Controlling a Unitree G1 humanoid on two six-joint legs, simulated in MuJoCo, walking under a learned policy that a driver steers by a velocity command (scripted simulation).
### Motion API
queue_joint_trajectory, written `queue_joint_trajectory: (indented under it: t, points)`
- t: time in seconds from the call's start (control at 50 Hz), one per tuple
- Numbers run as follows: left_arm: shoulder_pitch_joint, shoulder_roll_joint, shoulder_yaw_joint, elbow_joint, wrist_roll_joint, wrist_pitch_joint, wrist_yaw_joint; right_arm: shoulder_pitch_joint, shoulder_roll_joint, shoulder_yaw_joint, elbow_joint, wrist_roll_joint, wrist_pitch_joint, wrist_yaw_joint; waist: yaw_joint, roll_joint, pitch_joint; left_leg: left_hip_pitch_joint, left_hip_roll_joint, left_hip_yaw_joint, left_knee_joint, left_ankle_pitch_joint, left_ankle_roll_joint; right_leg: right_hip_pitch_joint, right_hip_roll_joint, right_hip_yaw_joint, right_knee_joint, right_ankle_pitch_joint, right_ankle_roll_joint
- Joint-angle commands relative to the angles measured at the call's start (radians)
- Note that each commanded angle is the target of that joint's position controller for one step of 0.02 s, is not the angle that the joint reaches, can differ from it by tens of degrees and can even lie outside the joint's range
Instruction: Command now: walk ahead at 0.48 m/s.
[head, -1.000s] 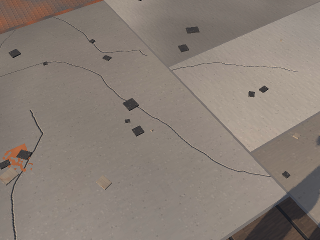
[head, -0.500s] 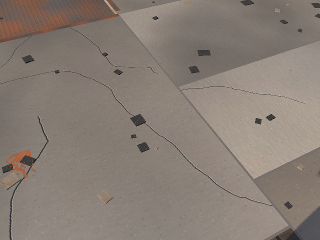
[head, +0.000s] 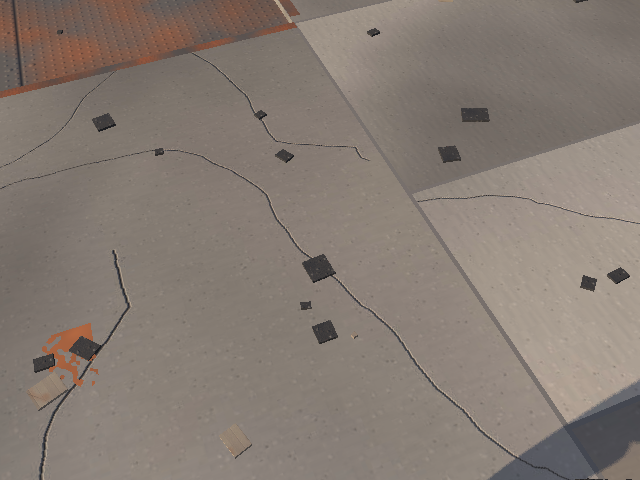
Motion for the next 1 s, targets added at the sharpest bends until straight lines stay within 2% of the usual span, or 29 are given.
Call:
queue_joint_trajectory:
  t: [0.02, 0.06, 0.1, 0.12, 0.14, 0.16, 0.18, 0.2, 0.22, 0.24, 0.26, 0.28, 0.3, 0.34, 0.38, 0.5, 0.6, 0.64, 0.68, 0.7, 0.72, 0.74, 0.76, 0.78, 0.8, 0.82, 0.86, 0.9, 1.0]
  points:
    - [0.029, 0.182, 0.047, -0.030, -0.009, -0.002, 0.009, -0.167, -0.035, 0.002, -0.108, 0.008, -0.026, 0.021, 0.013, -0.098, 0.098, 0.000, -0.028, 0.026, -0.103, 0.052, 0.008, -0.049, -0.270, 0.123, -0.079, 0.237, -0.138]
    - [0.039, 0.189, 0.051, -0.016, -0.013, 0.008, 0.010, -0.197, -0.047, 0.000, -0.123, 0.010, -0.031, 0.033, 0.005, -0.103, 0.106, -0.001, -0.036, 0.020, -0.147, 0.008, 0.033, 0.014, -0.299, 0.127, -0.050, 0.286, -0.130]
    - [0.033, 0.204, 0.059, -0.010, -0.015, 0.017, 0.014, -0.177, -0.070, -0.007, -0.123, 0.008, -0.034, 0.039, -0.025, -0.117, 0.079, 0.056, -0.057, 0.032, -0.177, -0.066, 0.064, 0.071, -0.314, 0.122, 0.013, 0.443, -0.112]
    - [0.026, 0.218, 0.064, -0.011, -0.013, 0.021, 0.017, -0.133, -0.092, -0.017, -0.112, 0.006, -0.033, 0.036, -0.054, -0.136, 0.037, 0.136, -0.085, 0.053, -0.177, -0.108, 0.082, 0.091, -0.309, 0.114, 0.079, 0.619, -0.101]
    - [0.011, 0.225, 0.065, -0.013, -0.011, 0.027, 0.019, -0.025, -0.124, -0.034, -0.084, 0.004, -0.031, 0.029, -0.119, -0.145, -0.040, 0.289, -0.119, 0.082, -0.194, -0.116, 0.110, 0.085, -0.284, 0.087, 0.216, 0.799, -0.085]
    - [0.005, 0.209, 0.057, -0.021, -0.004, 0.032, 0.023, 0.141, -0.170, -0.056, -0.038, 0.003, -0.028, 0.016, -0.198, -0.136, -0.156, 0.551, -0.103, 0.070, -0.183, -0.093, 0.144, -0.018, -0.238, 0.053, 0.421, 0.806, -0.053]
    - [0.025, 0.140, 0.030, -0.050, 0.027, 0.029, 0.026, 0.323, -0.249, -0.072, -0.005, -0.010, -0.019, 0.001, -0.240, 0.024, -0.327, 0.885, 0.123, -0.197, -0.134, -0.087, 0.208, -0.264, -0.163, 0.019, 0.766, 0.407, -0.019]
    - [0.166, 0.030, 0.000, -0.055, 0.004, 0.006, 0.015, 0.323, -0.276, -0.070, 0.010, -0.014, -0.024, 0.013, -0.143, 0.278, -0.451, 1.131, 0.307, -0.702, -0.294, -0.377, 0.361, -0.615, 0.020, 0.116, 1.051, -0.327, 0.027]
    - [0.055, 0.153, 0.026, -0.053, -0.024, -0.013, 0.008, 0.291, -0.171, -0.047, 0.005, -0.002, -0.024, 0.011, -0.192, 0.151, -0.342, 1.054, 0.268, -0.687, -0.374, -0.497, 0.312, -0.729, -0.039, 0.191, 1.128, -0.313, 0.018]
    - [-0.057, 0.189, 0.038, -0.088, -0.042, -0.024, 0.003, 0.222, -0.141, -0.035, 0.004, 0.001, -0.023, 0.007, -0.182, 0.093, -0.187, 0.910, 0.234, -0.520, -0.394, -0.435, 0.272, -0.769, -0.088, 0.152, 1.108, -0.215, 0.010]
    - [-0.105, 0.173, 0.034, -0.097, -0.032, -0.030, 0.007, 0.161, -0.133, -0.030, 0.001, -0.005, -0.023, 0.007, -0.148, -0.008, -0.113, 0.764, 0.197, -0.417, -0.418, -0.305, 0.255, -0.731, -0.136, 0.125, 1.059, -0.124, 0.014]
    - [-0.120, 0.164, 0.038, -0.098, -0.013, -0.028, 0.009, 0.120, -0.113, -0.025, -0.001, -0.015, -0.025, 0.010, -0.117, -0.018, -0.062, 0.659, 0.158, -0.337, -0.445, -0.202, 0.251, -0.697, -0.164, 0.118, 1.002, -0.069, 0.023]
    - [-0.091, 0.151, 0.039, -0.092, -0.010, -0.019, 0.006, 0.101, -0.099, -0.021, 0.000, -0.026, -0.029, 0.010, -0.084, 0.012, -0.061, 0.596, 0.136, -0.291, -0.473, -0.151, 0.250, -0.638, -0.188, 0.126, 0.980, -0.032, 0.029]
    - [-0.060, 0.117, 0.033, -0.081, -0.008, 0.001, 0.008, 0.098, -0.099, -0.023, 0.018, -0.016, -0.043, 0.012, -0.060, 0.023, -0.050, 0.529, 0.119, -0.225, -0.522, -0.090, 0.268, -0.601, -0.200, 0.112, 0.937, -0.012, 0.050]
    - [-0.104, 0.106, 0.031, -0.097, -0.003, 0.014, 0.011, 0.104, -0.119, -0.027, 0.042, -0.013, -0.051, 0.007, -0.057, 0.015, -0.005, 0.490, 0.117, -0.157, -0.558, -0.050, 0.274, -0.646, -0.209, 0.104, 0.868, 0.042, 0.073]
    - [-0.295, 0.076, 0.018, -0.147, -0.011, 0.002, -0.009, 0.160, -0.156, -0.031, 0.093, -0.019, -0.045, -0.012, -0.134, -0.003, 0.046, 0.527, 0.078, 0.037, -0.586, -0.006, 0.207, -0.647, -0.166, 0.070, 0.515, 0.369, 0.064]
    - [-0.416, 0.075, 0.015, -0.217, -0.015, -0.001, -0.040, 0.225, -0.174, -0.037, 0.143, -0.007, -0.017, -0.018, -0.176, -0.017, 0.076, 0.737, 0.150, 0.082, -0.530, 0.052, 0.187, -0.732, -0.138, 0.055, 0.394, 0.320, 0.023]
    - [-0.419, 0.084, 0.019, -0.240, -0.012, -0.001, -0.055, 0.216, -0.187, -0.041, 0.146, -0.003, 0.001, -0.025, -0.158, -0.004, 0.063, 0.804, 0.168, 0.103, -0.457, 0.217, 0.167, -0.722, -0.114, 0.021, 0.377, 0.218, -0.004]
    - [-0.335, 0.124, 0.041, -0.241, -0.008, 0.006, -0.058, 0.191, -0.217, -0.050, 0.134, -0.003, 0.018, -0.038, -0.100, 0.037, -0.017, 0.825, 0.160, 0.137, -0.289, 0.574, 0.140, -0.576, -0.047, -0.044, 0.388, 0.110, -0.041]
    - [-0.204, 0.162, 0.065, -0.213, -0.009, 0.009, -0.054, 0.175, -0.221, -0.050, 0.126, -0.004, 0.030, -0.046, -0.025, 0.032, -0.093, 0.785, 0.134, 0.170, -0.109, 0.670, 0.115, -0.402, -0.003, -0.067, 0.354, 0.124, -0.070]
    - [-0.035, 0.227, 0.097, -0.178, -0.012, 0.015, -0.040, 0.177, -0.203, -0.040, 0.109, -0.011, 0.029, -0.056, 0.053, -0.018, -0.187, 0.599, 0.097, 0.185, 0.148, 0.526, 0.078, -0.110, -0.039, 0.032, 0.334, 0.169, -0.117]
    - [0.025, 0.348, 0.124, -0.174, -0.014, 0.017, -0.028, 0.285, -0.076, 0.004, 0.059, -0.040, 0.003, -0.040, -0.013, -0.264, -0.314, 0.135, -0.075, 0.168, 0.543, -0.197, 0.010, 0.311, -0.305, 0.540, 0.314, 0.075, -0.300]
    - [0.050, 0.281, 0.104, -0.190, -0.016, 0.012, -0.027, 0.243, -0.105, 0.008, 0.063, -0.032, -0.039, -0.020, 0.019, -0.230, -0.440, -0.042, -0.164, -0.041, 0.694, -0.635, 0.006, 0.433, -0.397, 0.887, 0.143, -0.022, -0.372]
    - [0.018, 0.226, 0.086, -0.187, -0.004, 0.009, -0.026, 0.139, -0.170, -0.012, 0.033, 0.013, -0.063, -0.005, 0.038, -0.171, -0.308, -0.133, -0.097, -0.092, 0.716, -0.563, 0.028, 0.351, -0.362, 0.736, 0.116, -0.023, -0.304]
    - [-0.044, 0.205, 0.080, -0.195, -0.004, 0.007, -0.023, 0.088, -0.160, -0.005, 0.014, 0.018, -0.076, -0.004, 0.009, -0.093, -0.194, -0.128, -0.053, -0.074, 0.644, -0.475, 0.040, 0.197, -0.321, 0.600, 0.108, 0.045, -0.268]
    - [-0.108, 0.183, 0.073, -0.208, -0.005, 0.009, -0.022, 0.072, -0.153, -0.007, 0.016, -0.001, -0.077, -0.011, -0.032, -0.032, -0.115, -0.085, -0.018, -0.061, 0.548, -0.424, 0.033, 0.046, -0.280, 0.500, 0.094, 0.150, -0.243]
    - [-0.169, 0.153, 0.062, -0.235, 0.008, 0.009, -0.018, 0.096, -0.154, -0.016, 0.016, -0.022, -0.055, -0.017, -0.092, -0.071, -0.071, 0.037, 0.012, -0.060, 0.455, -0.365, 0.009, -0.129, -0.226, 0.414, 0.045, 0.281, -0.233]
    - [-0.171, 0.165, 0.067, -0.232, 0.001, 0.005, -0.009, 0.115, -0.128, -0.012, 0.018, -0.031, -0.035, -0.021, -0.109, -0.086, -0.063, 0.067, 0.009, -0.039, 0.387, -0.331, -0.029, -0.210, -0.204, 0.356, 0.024, 0.361, -0.244]
    - [-0.103, 0.198, 0.078, -0.200, -0.010, 0.015, 0.019, -0.069, -0.079, 0.006, -0.032, -0.028, -0.032, -0.021, -0.047, -0.114, -0.019, 0.119, -0.049, -0.022, 0.014, -0.034, -0.066, -0.292, -0.128, 0.267, 0.033, 0.270, -0.178]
